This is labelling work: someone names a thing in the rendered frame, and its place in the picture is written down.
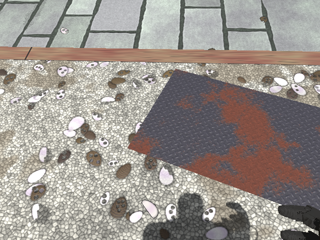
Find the robot right hand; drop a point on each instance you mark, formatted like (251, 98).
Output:
(309, 215)

